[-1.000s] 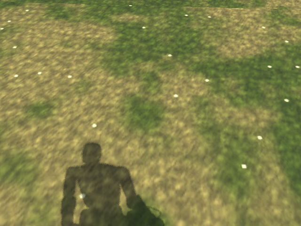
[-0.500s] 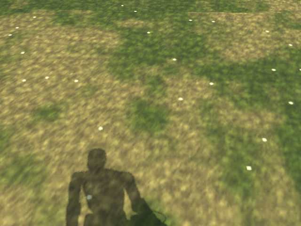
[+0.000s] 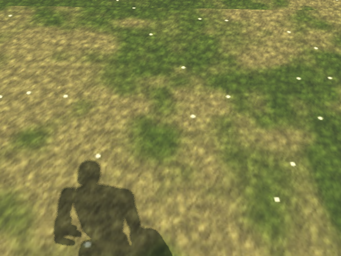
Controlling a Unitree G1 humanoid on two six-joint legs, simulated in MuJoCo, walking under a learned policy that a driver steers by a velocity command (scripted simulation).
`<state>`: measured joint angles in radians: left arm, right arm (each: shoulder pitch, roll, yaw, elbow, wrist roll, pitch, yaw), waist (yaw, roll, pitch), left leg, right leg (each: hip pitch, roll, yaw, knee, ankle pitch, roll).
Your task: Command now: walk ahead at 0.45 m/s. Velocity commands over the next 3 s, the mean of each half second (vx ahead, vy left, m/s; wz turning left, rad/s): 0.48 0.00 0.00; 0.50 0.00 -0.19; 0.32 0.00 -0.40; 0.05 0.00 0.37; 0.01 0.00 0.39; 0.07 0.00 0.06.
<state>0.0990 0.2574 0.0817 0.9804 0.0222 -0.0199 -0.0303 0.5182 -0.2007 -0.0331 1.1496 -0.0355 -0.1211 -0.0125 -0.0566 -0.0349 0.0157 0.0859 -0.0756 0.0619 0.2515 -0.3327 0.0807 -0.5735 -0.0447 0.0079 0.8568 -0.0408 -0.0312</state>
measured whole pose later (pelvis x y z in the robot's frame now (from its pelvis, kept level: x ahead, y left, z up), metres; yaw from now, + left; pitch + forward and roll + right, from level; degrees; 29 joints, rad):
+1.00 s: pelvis +0.59 +0.01 -0.16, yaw -7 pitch -1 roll +0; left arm 0.20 0.22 0.07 0.97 0.03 -0.01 -0.03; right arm 0.37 -0.19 -0.05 1.03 -0.02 -0.11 -0.01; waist 0.00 -0.04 0.04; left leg -0.04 -0.03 0.21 0.28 -0.23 0.07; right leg -0.64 -0.09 0.00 1.02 -0.11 -0.06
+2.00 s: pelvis +0.84 -0.04 -0.17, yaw -4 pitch +0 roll -1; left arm 0.19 0.27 0.06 0.87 0.02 0.04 0.04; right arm 0.22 -0.24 -0.07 0.83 0.00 0.03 -0.01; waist 0.00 -0.04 0.06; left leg -0.22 -0.05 0.01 0.50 -0.28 0.07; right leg -0.42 0.00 -0.06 1.04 -0.48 0.01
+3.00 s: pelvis +0.82 -0.07 -0.17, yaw +8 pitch -1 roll +0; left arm 0.26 0.26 0.03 0.94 0.03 0.00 -0.01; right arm 0.31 -0.25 -0.03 1.00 -0.02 0.00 -0.02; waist -0.01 0.00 0.00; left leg -0.09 -0.03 -0.08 0.39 -0.29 0.04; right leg -0.27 0.03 -0.03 0.66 -0.41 -0.07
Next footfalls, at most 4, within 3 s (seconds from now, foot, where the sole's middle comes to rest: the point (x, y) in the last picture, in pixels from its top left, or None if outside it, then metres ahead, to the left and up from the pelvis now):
0.28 right None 0.35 -0.11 -0.95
0.70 left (146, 253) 0.60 0.08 -0.95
1.24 right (189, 200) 0.85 -0.13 -0.95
1.88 left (153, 197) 0.87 0.04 -0.95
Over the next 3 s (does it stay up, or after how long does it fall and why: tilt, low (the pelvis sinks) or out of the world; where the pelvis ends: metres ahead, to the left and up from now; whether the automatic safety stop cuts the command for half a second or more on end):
stays up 0.82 -0.07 -0.17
